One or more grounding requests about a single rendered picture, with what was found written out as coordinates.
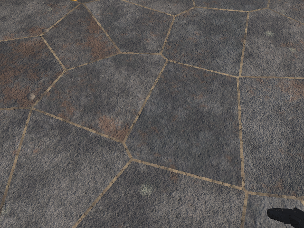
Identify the right robot hand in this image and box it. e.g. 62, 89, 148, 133
267, 207, 304, 228

